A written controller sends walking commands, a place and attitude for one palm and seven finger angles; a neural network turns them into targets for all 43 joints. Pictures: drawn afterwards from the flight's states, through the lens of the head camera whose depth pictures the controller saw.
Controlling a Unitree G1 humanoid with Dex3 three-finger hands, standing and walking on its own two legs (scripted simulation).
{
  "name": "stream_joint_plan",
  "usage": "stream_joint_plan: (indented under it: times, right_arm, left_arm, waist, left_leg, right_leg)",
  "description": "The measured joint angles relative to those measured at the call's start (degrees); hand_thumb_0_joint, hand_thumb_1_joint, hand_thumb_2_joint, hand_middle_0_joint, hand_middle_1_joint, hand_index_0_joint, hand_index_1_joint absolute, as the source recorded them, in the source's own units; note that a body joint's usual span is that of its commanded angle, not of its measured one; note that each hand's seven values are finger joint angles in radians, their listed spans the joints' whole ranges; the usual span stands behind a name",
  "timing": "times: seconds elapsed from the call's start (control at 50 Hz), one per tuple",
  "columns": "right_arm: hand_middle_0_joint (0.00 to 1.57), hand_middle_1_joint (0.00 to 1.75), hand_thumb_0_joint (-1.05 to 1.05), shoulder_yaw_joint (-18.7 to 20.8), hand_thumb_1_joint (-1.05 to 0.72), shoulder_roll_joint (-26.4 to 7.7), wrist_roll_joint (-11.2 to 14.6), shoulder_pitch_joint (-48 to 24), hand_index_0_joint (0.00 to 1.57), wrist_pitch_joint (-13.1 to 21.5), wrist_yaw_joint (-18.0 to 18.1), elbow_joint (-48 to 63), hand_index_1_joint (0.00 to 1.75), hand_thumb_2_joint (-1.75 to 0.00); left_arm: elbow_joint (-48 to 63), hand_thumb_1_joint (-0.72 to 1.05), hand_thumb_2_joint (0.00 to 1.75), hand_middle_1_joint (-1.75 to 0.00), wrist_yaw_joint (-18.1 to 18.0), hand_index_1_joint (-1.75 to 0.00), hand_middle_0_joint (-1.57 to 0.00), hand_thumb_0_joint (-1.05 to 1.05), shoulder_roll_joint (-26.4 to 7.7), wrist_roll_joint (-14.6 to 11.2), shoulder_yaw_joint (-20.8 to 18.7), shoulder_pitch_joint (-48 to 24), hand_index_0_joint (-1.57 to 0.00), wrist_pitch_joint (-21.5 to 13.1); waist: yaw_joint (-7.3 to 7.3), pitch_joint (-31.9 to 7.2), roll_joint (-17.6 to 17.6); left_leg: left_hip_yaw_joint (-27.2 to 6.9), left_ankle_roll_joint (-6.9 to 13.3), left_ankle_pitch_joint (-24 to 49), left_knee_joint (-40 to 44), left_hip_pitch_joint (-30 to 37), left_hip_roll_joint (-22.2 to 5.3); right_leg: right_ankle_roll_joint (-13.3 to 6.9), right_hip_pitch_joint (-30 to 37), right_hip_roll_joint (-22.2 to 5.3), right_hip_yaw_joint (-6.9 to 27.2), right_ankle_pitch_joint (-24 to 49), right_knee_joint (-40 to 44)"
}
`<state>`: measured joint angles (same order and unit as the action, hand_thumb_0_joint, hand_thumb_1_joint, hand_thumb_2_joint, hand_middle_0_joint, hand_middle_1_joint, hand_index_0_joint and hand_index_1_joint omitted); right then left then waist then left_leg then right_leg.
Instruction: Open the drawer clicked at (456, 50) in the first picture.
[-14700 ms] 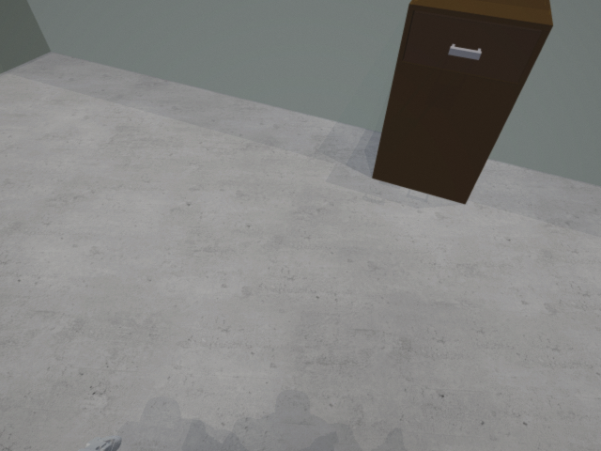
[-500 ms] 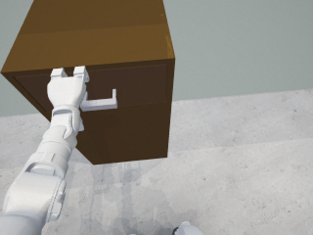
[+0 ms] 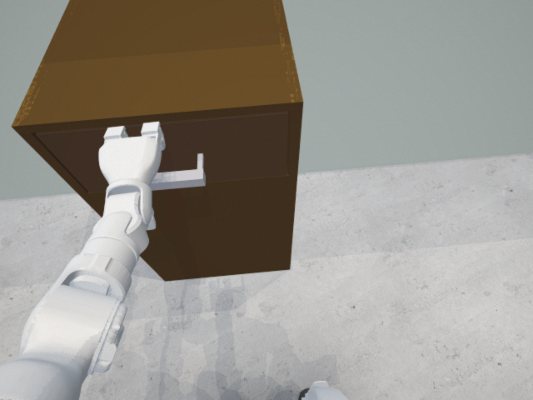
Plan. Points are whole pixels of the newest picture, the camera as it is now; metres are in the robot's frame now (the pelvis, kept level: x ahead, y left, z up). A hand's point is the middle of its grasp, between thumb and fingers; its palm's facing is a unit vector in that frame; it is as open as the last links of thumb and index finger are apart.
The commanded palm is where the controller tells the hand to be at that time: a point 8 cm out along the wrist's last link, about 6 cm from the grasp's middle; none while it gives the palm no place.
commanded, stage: move the hooked fingers above the handle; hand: left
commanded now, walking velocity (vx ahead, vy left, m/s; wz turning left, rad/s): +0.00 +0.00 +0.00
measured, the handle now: (176, 170) +0.52 +0.17 -0.03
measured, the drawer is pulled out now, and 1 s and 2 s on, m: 0.00 0.00 0.00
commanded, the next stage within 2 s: lift the fingers back up to retry in 1.06 s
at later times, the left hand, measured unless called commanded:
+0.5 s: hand (139, 192) +0.44 +0.21 +0.02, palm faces -0.09 +0.01 -1.00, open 13.9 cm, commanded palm +0.43 +0.18 +0.08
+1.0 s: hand (142, 190) +0.45 +0.20 +0.01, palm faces -0.14 +0.00 -0.99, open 13.9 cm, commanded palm +0.43 +0.19 +0.08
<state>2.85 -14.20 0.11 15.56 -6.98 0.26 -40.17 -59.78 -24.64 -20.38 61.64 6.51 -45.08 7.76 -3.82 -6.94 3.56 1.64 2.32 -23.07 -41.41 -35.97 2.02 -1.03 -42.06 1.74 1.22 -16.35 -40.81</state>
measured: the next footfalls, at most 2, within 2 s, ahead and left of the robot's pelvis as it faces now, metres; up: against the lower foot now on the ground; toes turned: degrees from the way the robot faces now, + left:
none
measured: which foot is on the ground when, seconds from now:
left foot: down 0.00-1.00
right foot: down 0.00-1.00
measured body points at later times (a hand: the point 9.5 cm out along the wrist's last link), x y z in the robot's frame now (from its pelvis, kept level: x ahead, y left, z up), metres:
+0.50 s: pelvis +0.00 -0.01 +0.01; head +0.08 -0.03 +0.45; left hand +0.44 +0.20 +0.08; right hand +0.07 -0.27 -0.13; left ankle -0.04 +0.09 -0.71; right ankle +0.02 -0.11 -0.71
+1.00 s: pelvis +0.00 -0.02 +0.01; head +0.09 -0.04 +0.45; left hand +0.45 +0.20 +0.07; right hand +0.05 -0.28 -0.13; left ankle -0.04 +0.09 -0.71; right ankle +0.02 -0.11 -0.71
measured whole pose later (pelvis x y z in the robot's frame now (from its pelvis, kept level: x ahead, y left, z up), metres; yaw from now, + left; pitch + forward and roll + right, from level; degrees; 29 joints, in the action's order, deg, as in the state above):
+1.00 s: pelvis +0.00 -0.02 +0.01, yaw +0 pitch +16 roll +1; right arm 2.4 -13.5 0.7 17.8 -5.2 3.0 -39.3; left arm -57.8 -17.0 -23.8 60.5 5.1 -41.0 2.3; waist -4.3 -5.8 2.4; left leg 1.1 1.2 -21.4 -37.5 -32.0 1.2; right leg -2.2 -38.4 2.5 0.8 -15.1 -37.7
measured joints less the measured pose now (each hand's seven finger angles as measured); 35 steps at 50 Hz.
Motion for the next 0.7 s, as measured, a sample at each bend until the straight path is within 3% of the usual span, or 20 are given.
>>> stream_joint_plan:
  times: [0.06,0.12,0.2,0.24,0.28,0.34,0.38,0.44,0.5,0.56,0.64,0.7]
  right_arm:
    - [0.20,0.30,0.01,-0.4,-0.90,0.6,0.4,1.0,0.20,-0.5,0.6,-0.1,0.30,-0.90]
    - [0.20,0.30,0.01,-0.5,-0.90,1.0,0.3,2.3,0.20,-0.1,1.4,0.4,0.30,-0.90]
    - [0.20,0.30,0.01,0.1,-0.90,0.8,-0.4,3.3,0.20,0.9,1.6,0.9,0.30,-0.90]
    - [0.20,0.30,0.01,0.3,-0.90,0.4,-0.7,3.0,0.20,1.0,1.2,0.9,0.30,-0.90]
    - [0.20,0.30,0.01,0.3,-0.90,0.0,-0.8,2.3,0.20,1.0,0.7,0.8,0.30,-0.90]
    - [0.20,0.30,0.01,0.2,-0.90,-0.3,-0.7,1.0,0.20,1.0,0.2,0.6,0.30,-0.90]
    - [0.20,0.30,0.01,0.3,-0.90,-0.3,-0.4,0.4,0.20,1.0,0.1,0.6,0.30,-0.90]
    - [0.20,0.30,0.01,0.6,-0.90,-0.1,0.1,0.4,0.20,1.1,0.3,0.6,0.30,-0.90]
    - [0.20,0.30,0.01,0.8,-0.90,0.1,0.2,0.9,0.20,1.6,0.9,0.1,0.30,-0.90]
    - [0.20,0.30,0.01,0.7,-0.90,0.2,0.0,1.2,0.20,2.2,1.5,-0.5,0.30,-0.90]
    - [0.20,0.30,0.01,0.1,-0.90,0.2,-0.5,0.5,0.20,2.6,1.6,-0.3,0.30,-0.90]
    - [0.20,0.30,0.01,-0.4,-0.90,0.1,-1.0,-0.3,0.20,2.4,1.1,0.2,0.30,-0.90]
  left_arm:
    - [-0.5,-0.49,0.30,-1.22,5.5,-1.22,-0.33,0.00,0.8,-3.1,0.5,0.4,-0.32,0.6]
    - [2.0,-0.49,0.30,-1.21,8.8,-1.22,-0.33,0.00,0.9,-2.9,1.1,2.5,-0.32,-3.7]
    - [6.3,-0.49,0.30,-1.21,7.1,-1.21,-0.33,0.00,1.4,0.4,0.7,5.2,-0.32,-11.0]
    - [7.0,-0.49,0.30,-1.21,4.4,-1.21,-0.32,0.00,1.6,1.7,-0.6,6.0,-0.32,-12.4]
    - [6.5,-0.49,0.30,-1.20,1.4,-1.20,-0.32,0.00,1.5,2.4,-1.7,6.2,-0.32,-11.3]
    - [3.8,-0.49,0.30,-1.20,-1.3,-1.20,-0.32,0.00,0.5,3.0,-2.5,5.3,-0.31,-7.1]
    - [2.1,-0.49,0.30,-1.20,-1.2,-1.20,-0.32,0.00,-0.5,2.5,-2.5,4.7,-0.31,-4.3]
    - [1.4,-0.49,0.30,-1.20,1.7,-1.20,-0.32,0.00,-1.2,-0.1,-0.7,4.0,-0.31,-2.0]
    - [2.6,-0.49,0.30,-1.20,5.5,-1.20,-0.32,0.00,-0.6,-2.2,2.7,3.5,-0.31,-3.2]
    - [4.1,-0.49,0.30,-1.20,7.4,-1.20,-0.32,0.00,1.0,-2.0,5.3,2.9,-0.31,-6.9]
    - [4.3,-0.49,0.30,-1.20,4.6,-1.20,-0.32,0.00,2.9,0.9,3.3,1.7,-0.32,-11.2]
    - [2.9,-0.49,0.30,-1.20,0.6,-1.20,-0.32,0.00,2.7,2.4,-0.1,0.6,-0.32,-9.7]
  waist:
    - [-0.28,-0.1,0.0]
    - [-0.66,-0.5,-0.6]
    - [-0.60,-1.2,-1.2]
    - [-0.49,-1.4,-1.3]
    - [-0.35,-1.3,-1.3]
    - [-0.20,-0.6,-1.1]
    - [0.01,-0.1,-0.9]
    - [0.47,0.5,-0.5]
    - [0.83,0.6,-0.6]
    - [0.66,0.4,-1.0]
    - [-0.57,-0.3,-1.5]
    - [-1.42,-0.5,-1.5]
  left_leg:
    - [-0.3,0.0,0.7,2.0,2.3,0.0]
    - [-0.6,-0.1,0.9,2.9,4.1,-0.1]
    - [-0.7,-0.3,0.3,2.2,4.3,-0.3]
    - [-0.4,-0.4,-0.1,1.5,3.9,-0.3]
    - [-0.1,-0.4,-0.2,1.0,3.4,-0.3]
    - [0.2,-0.4,-0.1,0.8,2.7,-0.3]
    - [0.2,-0.4,0.3,1.1,2.6,-0.3]
    - [-0.3,-0.5,1.1,2.1,3.1,-0.2]
    - [-1.4,-0.5,1.5,2.8,3.9,0.0]
    - [-2.2,-0.6,1.3,2.5,4.3,0.2]
    - [-1.8,-0.7,0.6,1.3,3.3,0.1]
    - [-0.7,-0.7,0.1,0.6,2.3,-0.1]
  right_leg:
    - [0.0,2.3,0.0,-0.2,0.5,1.9]
    - [-0.2,4.1,0.1,-0.4,0.6,2.8]
    - [-0.5,4.4,0.2,-0.6,0.1,2.1]
    - [-0.5,3.9,0.3,-0.4,-0.2,1.4]
    - [-0.5,3.2,0.4,-0.1,-0.4,0.7]
    - [-0.5,2.4,0.3,0.2,-0.2,0.2]
    - [-0.5,2.2,0.3,0.2,0.2,0.5]
    - [-0.5,3.0,0.1,-0.3,0.8,1.7]
    - [-0.6,4.3,-0.2,-1.3,0.9,2.6]
    - [-0.7,5.0,-0.5,-2.1,0.5,2.6]
    - [-0.8,3.8,-0.3,-1.8,-0.1,1.2]
    - [-0.8,2.1,0.1,-0.7,-0.3,0.0]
